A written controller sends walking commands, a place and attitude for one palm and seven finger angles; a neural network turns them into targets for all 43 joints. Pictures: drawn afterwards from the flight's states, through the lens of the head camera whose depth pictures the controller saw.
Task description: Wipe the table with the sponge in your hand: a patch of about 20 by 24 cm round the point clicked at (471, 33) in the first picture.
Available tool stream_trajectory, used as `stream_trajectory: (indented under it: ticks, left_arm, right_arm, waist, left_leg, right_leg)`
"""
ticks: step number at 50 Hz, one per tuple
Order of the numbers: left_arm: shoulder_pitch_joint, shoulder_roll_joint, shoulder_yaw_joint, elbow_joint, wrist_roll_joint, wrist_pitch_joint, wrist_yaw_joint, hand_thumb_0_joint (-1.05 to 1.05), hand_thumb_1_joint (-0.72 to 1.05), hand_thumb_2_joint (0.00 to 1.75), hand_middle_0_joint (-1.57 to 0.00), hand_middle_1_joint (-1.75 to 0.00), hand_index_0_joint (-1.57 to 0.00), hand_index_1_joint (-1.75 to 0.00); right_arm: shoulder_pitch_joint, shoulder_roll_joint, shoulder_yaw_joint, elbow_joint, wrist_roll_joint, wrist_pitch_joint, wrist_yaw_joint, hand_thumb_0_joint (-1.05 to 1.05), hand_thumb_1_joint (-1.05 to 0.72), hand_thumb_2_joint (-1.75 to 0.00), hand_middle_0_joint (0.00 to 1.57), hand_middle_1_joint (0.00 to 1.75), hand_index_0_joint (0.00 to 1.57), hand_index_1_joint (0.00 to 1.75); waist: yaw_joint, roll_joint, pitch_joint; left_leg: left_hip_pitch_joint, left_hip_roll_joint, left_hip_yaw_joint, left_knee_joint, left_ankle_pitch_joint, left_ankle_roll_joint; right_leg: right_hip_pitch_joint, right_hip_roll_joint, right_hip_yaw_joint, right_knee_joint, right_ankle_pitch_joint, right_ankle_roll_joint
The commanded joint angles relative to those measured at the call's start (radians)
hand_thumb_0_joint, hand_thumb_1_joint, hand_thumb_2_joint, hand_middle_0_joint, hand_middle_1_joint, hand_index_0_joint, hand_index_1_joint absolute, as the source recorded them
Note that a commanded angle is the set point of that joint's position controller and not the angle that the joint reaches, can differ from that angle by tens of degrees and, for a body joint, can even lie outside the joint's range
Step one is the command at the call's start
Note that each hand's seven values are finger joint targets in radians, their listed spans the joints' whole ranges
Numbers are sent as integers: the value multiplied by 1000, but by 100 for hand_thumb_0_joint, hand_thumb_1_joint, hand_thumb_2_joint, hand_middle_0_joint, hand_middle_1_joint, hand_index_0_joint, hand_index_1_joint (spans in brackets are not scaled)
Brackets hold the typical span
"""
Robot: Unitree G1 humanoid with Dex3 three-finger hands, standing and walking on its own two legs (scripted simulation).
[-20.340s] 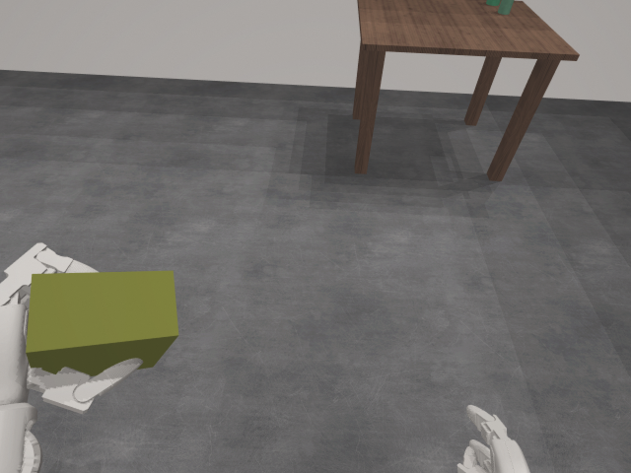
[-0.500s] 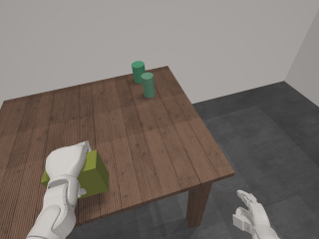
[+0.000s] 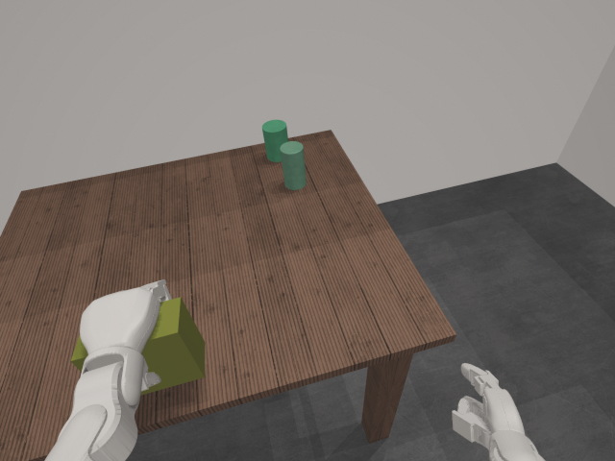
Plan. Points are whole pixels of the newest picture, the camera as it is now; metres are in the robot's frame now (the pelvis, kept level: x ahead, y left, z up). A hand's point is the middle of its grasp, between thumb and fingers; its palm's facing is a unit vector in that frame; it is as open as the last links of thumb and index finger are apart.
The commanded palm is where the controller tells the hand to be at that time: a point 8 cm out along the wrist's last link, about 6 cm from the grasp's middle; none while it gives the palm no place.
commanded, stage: lower the sponge onto the table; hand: left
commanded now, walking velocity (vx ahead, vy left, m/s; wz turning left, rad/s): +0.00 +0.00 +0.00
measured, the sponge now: (150, 357) +0.23 +0.27 -0.01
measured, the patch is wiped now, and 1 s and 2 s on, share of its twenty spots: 0.00 0.00 0.15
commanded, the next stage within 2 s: wipe forward along the first lane in 1.52 s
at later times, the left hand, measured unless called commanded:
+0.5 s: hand (149, 345) +0.24 +0.27 +0.01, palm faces -0.08 -0.10 -0.99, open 10.4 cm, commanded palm +0.23 +0.27 +0.08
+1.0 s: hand (156, 350) +0.24 +0.27 -0.01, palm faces -0.10 -0.09 -0.99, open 10.4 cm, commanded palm +0.23 +0.27 +0.06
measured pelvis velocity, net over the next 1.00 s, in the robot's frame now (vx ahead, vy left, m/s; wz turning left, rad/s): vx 0.00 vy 0.00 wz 0.00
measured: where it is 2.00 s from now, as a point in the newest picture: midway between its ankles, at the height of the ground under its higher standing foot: outside the picture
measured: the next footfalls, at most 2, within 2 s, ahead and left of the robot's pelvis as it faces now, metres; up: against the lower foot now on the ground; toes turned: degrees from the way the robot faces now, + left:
none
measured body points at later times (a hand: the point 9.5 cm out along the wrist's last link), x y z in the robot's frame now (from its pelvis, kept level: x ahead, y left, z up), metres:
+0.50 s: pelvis +0.00 +0.00 +0.00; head -0.01 -0.03 +0.45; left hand +0.24 +0.27 +0.07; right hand +0.22 -0.23 -0.10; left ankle +0.02 +0.13 -0.74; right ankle -0.02 -0.10 -0.74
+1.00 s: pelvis +0.00 +0.00 +0.00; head +0.00 -0.03 +0.44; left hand +0.24 +0.27 +0.05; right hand +0.22 -0.23 -0.10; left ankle +0.02 +0.13 -0.74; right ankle -0.02 -0.10 -0.74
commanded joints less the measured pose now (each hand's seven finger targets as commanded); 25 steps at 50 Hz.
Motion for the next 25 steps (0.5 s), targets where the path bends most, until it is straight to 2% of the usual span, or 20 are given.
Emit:
stream_trajectory:
  ticks: [1, 2, 3, 4, 6, 7, 8, 9, 10, 12, 13, 14, 15, 18, 19, 20, 22, 23, 24, 25]
  left_arm:
    - [-290, 207, 118, -173, 30, -2, 36, 0, 10, 130, -120, -160, -120, -160]
    - [-304, 213, 121, -182, 34, -9, 35, 0, 10, 130, -120, -160, -120, -160]
    - [-286, 239, 152, -186, 34, -11, 36, 0, 10, 130, -120, -160, -120, -160]
    - [-291, 207, 121, -200, 33, -17, 33, 0, 10, 130, -120, -160, -120, -160]
    - [-310, 196, 112, -183, 39, -29, 34, 0, 10, 130, -120, -160, -120, -160]
    - [-264, 191, 116, -167, 37, -28, 36, 0, 10, 130, -120, -160, -120, -160]
    - [-236, 232, 165, -166, 37, -24, 40, 0, 10, 130, -120, -160, -120, -160]
    - [-240, 187, 124, -184, 36, -25, 39, 0, 10, 130, -120, -160, -120, -160]
    - [-228, 180, 121, -175, 33, -25, 42, 0, 10, 130, -120, -160, -120, -160]
    - [-223, 191, 134, -151, 31, -17, 46, 0, 10, 130, -120, -160, -120, -160]
    - [-224, 237, 176, -145, 33, -12, 51, 0, 10, 130, -120, -160, -120, -160]
    - [-265, 188, 125, -162, 38, -14, 50, 0, 10, 130, -120, -160, -120, -160]
    - [-282, 185, 117, -164, 39, -22, 54, 0, 10, 130, -120, -160, -120, -160]
    - [-274, 214, 148, -181, 45, -38, 71, 0, 10, 130, -120, -160, -120, -160]
    - [-288, 192, 127, -181, 43, -44, 74, 0, 10, 130, -120, -160, -120, -160]
    - [-304, 190, 122, -152, 46, -49, 78, 0, 10, 130, -120, -160, -120, -160]
    - [-289, 191, 130, -128, 47, -53, 87, 0, 10, 130, -120, -160, -120, -160]
    - [-273, 226, 171, -126, 43, -49, 92, 0, 10, 130, -120, -160, -120, -160]
    - [-297, 185, 128, -135, 44, -49, 92, 0, 10, 130, -120, -160, -120, -160]
    - [-306, 174, 115, -121, 45, -49, 94, 0, 10, 130, -120, -160, -120, -160]
  right_arm:
    - [-198, -110, -27, -164, 2, -61, -10, 0, -90, -90, 20, 30, 20, 30]
    - [-193, -111, -28, -163, 2, -60, -9, 0, -90, -90, 20, 30, 20, 30]
    - [-199, -112, -29, -166, -1, -60, -11, 0, -90, -90, 20, 30, 20, 30]
    - [-195, -107, -24, -174, 1, -63, -10, 0, -90, -90, 20, 30, 20, 30]
    - [-189, -107, -29, -166, -1, -65, -8, 0, -90, -90, 20, 30, 20, 30]
    - [-183, -107, -32, -169, -2, -65, -5, 0, -90, -90, 20, 30, 20, 30]
    - [-185, -115, -34, -166, -3, -61, -3, 0, -90, -90, 20, 30, 20, 30]
    - [-186, -108, -31, -177, -2, -60, 0, 0, -90, -90, 20, 30, 20, 30]
    - [-183, -107, -33, -177, 0, -62, 2, 0, -90, -90, 20, 30, 20, 30]
    - [-182, -115, -37, -170, 1, -56, 2, 0, -90, -90, 20, 30, 20, 30]
    - [-186, -121, -36, -165, 0, -53, 0, 0, -90, -90, 20, 30, 20, 30]
    - [-191, -113, -32, -173, 2, -55, -2, 0, -90, -90, 20, 30, 20, 30]
    - [-188, -110, -35, -170, 3, -60, -2, 0, -90, -90, 20, 30, 20, 30]
    - [-178, -115, -43, -168, -3, -65, -6, 0, -90, -90, 20, 30, 20, 30]
    - [-172, -109, -41, -169, 0, -68, -7, 0, -90, -90, 20, 30, 20, 30]
    - [-169, -109, -42, -160, -1, -70, -9, 0, -90, -90, 20, 30, 20, 30]
    - [-162, -113, -47, -153, -2, -71, -8, 0, -90, -90, 20, 30, 20, 30]
    - [-163, -119, -49, -152, -2, -69, -9, 0, -90, -90, 20, 30, 20, 30]
    - [-165, -114, -45, -157, 1, -69, -9, 0, -90, -90, 20, 30, 20, 30]
    - [-163, -111, -46, -153, 2, -70, -7, 0, -90, -90, 20, 30, 20, 30]
  waist:
    - [-7, -49, -180]
    - [-9, -32, -189]
    - [1, -26, -184]
    - [-3, -15, -205]
    - [-6, -35, -203]
    - [-1, -37, -197]
    - [8, -25, -199]
    - [5, -33, -210]
    - [2, -62, -200]
    - [0, -78, -183]
    - [3, -68, -174]
    - [-4, -64, -183]
    - [-10, -48, -175]
    - [0, -8, -214]
    - [-6, -11, -220]
    - [-14, -33, -204]
    - [-10, -45, -205]
    - [-2, -41, -214]
    - [-11, -25, -219]
    - [-15, -39, -211]
  left_leg:
    - [119, -47, -32, -36, 164, 59]
    - [119, -46, -33, -38, 166, 57]
    - [123, -49, -38, -39, 163, 57]
    - [121, -50, -35, -37, 168, 59]
    - [127, -46, -33, -32, 180, 58]
    - [121, -46, -30, -30, 188, 59]
    - [122, -46, -38, -38, 187, 54]
    - [112, -47, -31, -33, 196, 56]
    - [108, -45, -30, -30, 200, 56]
    - [99, -42, -26, -29, 188, 56]
    - [94, -46, -35, -35, 163, 54]
    - [94, -46, -26, -30, 163, 58]
    - [100, -44, -27, -28, 161, 57]
    - [119, -46, -35, -23, 177, 58]
    - [115, -45, -29, -18, 177, 61]
    - [108, -45, -28, -15, 164, 60]
    - [103, -45, -26, -12, 172, 60]
    - [105, -45, -33, -16, 167, 58]
    - [101, -45, -25, -12, 174, 59]
    - [98, -43, -29, -11, 173, 58]
  right_leg:
    - [-14, 3, 68, -101, 180, -29]
    - [-10, 3, 66, -98, 183, -31]
    - [-6, 10, 83, -103, 174, -36]
    - [4, 4, 60, -95, 181, -33]
    - [-13, 6, 63, -94, 193, -33]
    - [-6, 4, 64, -92, 212, -33]
    - [4, 11, 80, -95, 208, -40]
    - [12, 6, 62, -85, 225, -34]
    - [5, 5, 68, -84, 236, -33]
    - [-4, 4, 74, -87, 235, -30]
    - [-6, 11, 92, -96, 195, -35]
    - [-13, 6, 71, -90, 194, -30]
    - [-28, 5, 70, -90, 186, -31]
    - [-19, 11, 80, -80, 199, -38]
    - [-19, 6, 61, -75, 201, -33]
    - [-36, 7, 68, -79, 186, -32]
    - [-34, 6, 68, -75, 208, -32]
    - [-25, 12, 82, -79, 196, -36]
    - [-26, 6, 62, -70, 207, -33]
    - [-41, 7, 61, -68, 202, -32]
